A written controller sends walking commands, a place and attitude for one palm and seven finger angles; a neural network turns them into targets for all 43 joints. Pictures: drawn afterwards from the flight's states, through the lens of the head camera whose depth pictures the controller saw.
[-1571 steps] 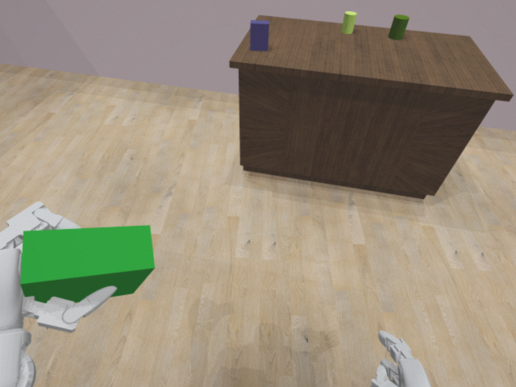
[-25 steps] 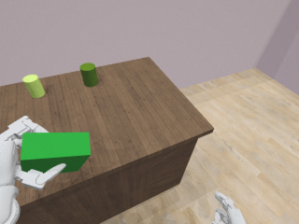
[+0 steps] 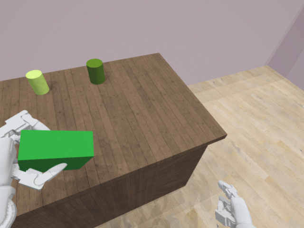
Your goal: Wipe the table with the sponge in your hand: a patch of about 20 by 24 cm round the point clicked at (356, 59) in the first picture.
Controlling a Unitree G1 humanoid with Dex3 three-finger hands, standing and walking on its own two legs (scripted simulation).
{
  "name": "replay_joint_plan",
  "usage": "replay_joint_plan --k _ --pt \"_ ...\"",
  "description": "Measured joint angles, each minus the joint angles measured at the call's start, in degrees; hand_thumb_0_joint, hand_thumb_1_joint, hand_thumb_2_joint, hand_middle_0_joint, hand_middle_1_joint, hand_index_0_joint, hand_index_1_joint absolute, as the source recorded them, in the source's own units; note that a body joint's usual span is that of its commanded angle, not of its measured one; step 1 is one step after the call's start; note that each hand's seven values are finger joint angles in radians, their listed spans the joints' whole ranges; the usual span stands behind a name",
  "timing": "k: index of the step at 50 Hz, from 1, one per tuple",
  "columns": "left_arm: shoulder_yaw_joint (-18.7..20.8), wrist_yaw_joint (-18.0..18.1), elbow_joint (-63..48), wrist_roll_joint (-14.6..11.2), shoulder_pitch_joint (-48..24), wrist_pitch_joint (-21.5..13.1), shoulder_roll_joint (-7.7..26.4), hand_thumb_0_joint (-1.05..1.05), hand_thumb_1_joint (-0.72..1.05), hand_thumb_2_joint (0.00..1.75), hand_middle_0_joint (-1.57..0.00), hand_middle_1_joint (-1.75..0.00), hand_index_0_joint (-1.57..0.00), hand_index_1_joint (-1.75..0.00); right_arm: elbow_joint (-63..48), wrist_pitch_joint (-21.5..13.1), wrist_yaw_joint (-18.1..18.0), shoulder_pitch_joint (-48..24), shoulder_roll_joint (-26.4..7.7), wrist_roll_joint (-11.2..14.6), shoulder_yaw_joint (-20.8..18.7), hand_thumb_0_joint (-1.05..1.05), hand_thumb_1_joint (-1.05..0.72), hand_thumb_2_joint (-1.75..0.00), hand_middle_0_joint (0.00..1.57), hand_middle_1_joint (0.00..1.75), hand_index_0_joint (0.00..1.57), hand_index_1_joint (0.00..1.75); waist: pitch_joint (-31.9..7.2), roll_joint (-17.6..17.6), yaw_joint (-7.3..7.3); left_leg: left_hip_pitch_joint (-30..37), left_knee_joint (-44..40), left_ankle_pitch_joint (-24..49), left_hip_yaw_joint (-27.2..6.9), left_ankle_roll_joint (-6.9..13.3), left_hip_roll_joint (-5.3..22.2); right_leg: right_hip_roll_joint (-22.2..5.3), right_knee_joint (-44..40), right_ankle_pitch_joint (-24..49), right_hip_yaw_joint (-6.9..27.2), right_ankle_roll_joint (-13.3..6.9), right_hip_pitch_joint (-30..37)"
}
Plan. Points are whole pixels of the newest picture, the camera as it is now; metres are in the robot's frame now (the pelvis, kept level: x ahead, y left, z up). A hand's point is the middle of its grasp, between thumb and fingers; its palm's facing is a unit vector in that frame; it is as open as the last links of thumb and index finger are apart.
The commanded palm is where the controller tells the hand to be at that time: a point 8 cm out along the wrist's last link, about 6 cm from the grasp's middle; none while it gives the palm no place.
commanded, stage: look again from close up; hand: left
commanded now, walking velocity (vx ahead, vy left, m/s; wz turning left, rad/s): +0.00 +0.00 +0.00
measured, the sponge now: (65, 152) +0.23 +0.21 +0.12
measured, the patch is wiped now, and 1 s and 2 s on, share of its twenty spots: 0.00 0.00 0.00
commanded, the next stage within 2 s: come to a stop and stand still in 0.36 s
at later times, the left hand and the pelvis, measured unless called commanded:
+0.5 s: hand (38, 157) +0.20 +0.24 +0.15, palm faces +0.35 -0.85 -0.38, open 9.4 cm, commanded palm +0.14 +0.28 +0.17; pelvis -0.02 +0.00 +0.00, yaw +0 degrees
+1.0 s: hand (45, 158) +0.21 +0.25 +0.12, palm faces +0.22 -0.87 -0.44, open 9.4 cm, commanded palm +0.16 +0.29 +0.17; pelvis -0.01 +0.02 +0.00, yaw -2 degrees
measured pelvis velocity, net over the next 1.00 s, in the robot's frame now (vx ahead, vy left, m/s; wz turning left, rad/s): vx -0.01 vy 0.02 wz -0.03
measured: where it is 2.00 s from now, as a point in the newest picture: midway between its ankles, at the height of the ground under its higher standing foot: outside the picture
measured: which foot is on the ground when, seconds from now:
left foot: down 0.00-1.00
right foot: down 0.00-1.00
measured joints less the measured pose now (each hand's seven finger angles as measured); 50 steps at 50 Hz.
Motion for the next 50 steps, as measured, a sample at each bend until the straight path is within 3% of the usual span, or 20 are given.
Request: replay_joint_plan --k 13,33,35,37,39,42,45,48,50 --pt "0.06 0.46 2.54 0.05 0.11 -0.67 -0.28 0.00 -0.45 1.07 -0.80 -1.39 -0.80 -1.40 1.12 0.50 -0.27 1.67 0.25 0.07 0.30 0.01 -0.90 -0.90 0.20 0.30 0.20 0.30 -0.86 1.91 -0.20 -0.39 -1.49 1.84 0.09 0.11 0.09 0.08 -1.91 2.12 0.07 0.08 -0.22" --pt "-0.01 0.75 1.20 -0.10 1.38 -0.58 -0.01 0.00 -0.46 1.07 -0.80 -1.39 -0.80 -1.40 1.62 -0.21 -0.30 1.56 -0.84 0.19 -0.76 0.01 -0.90 -0.90 0.20 0.30 0.20 0.30 -1.02 1.38 -0.90 -1.39 0.13 0.96 -0.25 0.08 0.60 0.62 -2.30 2.23 -0.26 -0.08 -0.25" --pt "1.59 -1.48 3.68 3.76 -6.29 -1.68 4.52 -0.01 -0.46 1.07 -0.81 -1.39 -0.81 -1.39 0.68 -1.91 -0.37 2.77 -1.04 -0.18 -1.61 0.01 -0.90 -0.90 0.20 0.30 0.20 0.30 0.06 1.21 1.02 -3.63 2.48 0.46 -1.03 0.07 0.80 0.81 -1.16 1.95 -1.17 0.20 -1.64" --pt "5.34 -1.36 7.82 3.69 -15.32 -3.54 8.39 -0.01 -0.46 1.07 -0.81 -1.39 -0.81 -1.39 1.30 -2.10 0.47 1.50 -1.18 -0.42 -1.72 0.01 -0.90 -0.90 0.20 0.30 0.20 0.30 2.41 0.73 1.73 -5.07 4.21 0.20 -1.48 -0.02 0.47 0.44 1.56 1.10 -1.76 -0.22 -3.41" --pt "8.74 -0.38 9.99 2.09 -18.89 -4.22 8.86 -0.01 -0.46 1.07 -0.81 -1.39 -0.81 -1.39 1.47 -1.88 1.68 0.38 -1.40 -0.10 -1.76 0.01 -0.90 -0.90 0.20 0.30 0.20 0.30 3.37 1.24 1.62 -5.71 4.75 0.13 -0.86 0.16 0.45 0.36 2.56 0.96 -1.20 -0.22 -4.46" --pt "9.21 0.40 6.54 -0.13 -12.69 -4.14 4.73 -0.01 -0.45 1.07 -0.80 -1.40 -0.80 -1.40 0.65 -1.68 3.43 0.62 -1.40 0.76 -2.30 0.01 -0.90 -0.90 0.20 0.30 0.20 0.30 2.78 2.90 0.31 -5.09 4.18 -0.23 1.09 0.85 0.28 0.12 2.96 0.81 0.77 0.64 -4.82" --pt "3.22 -0.51 1.04 0.15 -2.32 -4.00 -0.01 0.00 -0.45 1.07 -0.80 -1.40 -0.80 -1.40 0.41 -1.36 3.63 2.08 -0.97 1.02 -2.16 0.01 -0.90 -0.90 0.20 0.30 0.20 0.30 1.65 3.65 -0.87 -3.55 3.14 -0.71 2.48 1.53 -0.20 -0.34 3.02 0.22 2.25 1.41 -4.14" --pt "-1.50 -1.78 0.38 1.03 3.72 -3.81 -1.16 0.00 -0.45 1.07 -0.80 -1.40 -0.80 -1.40 0.67 -0.61 2.61 3.50 0.20 0.80 -1.34 0.01 -0.90 -0.90 0.20 0.30 0.20 0.30 1.06 2.51 -1.49 -2.25 2.35 -0.97 2.88 1.81 -0.87 -0.98 3.99 -0.91 2.70 1.73 -3.66" --pt "-1.66 -2.15 1.73 1.53 4.00 -3.39 -0.11 0.00 -0.46 1.07 -0.80 -1.39 -0.80 -1.40 0.87 -0.26 1.76 4.11 1.07 0.61 -0.62 0.01 -0.90 -0.90 0.20 0.30 0.20 0.30 1.37 1.15 -1.30 -1.76 2.30 -1.08 2.64 1.81 -1.20 -1.30 4.78 -1.63 2.46 1.69 -3.45"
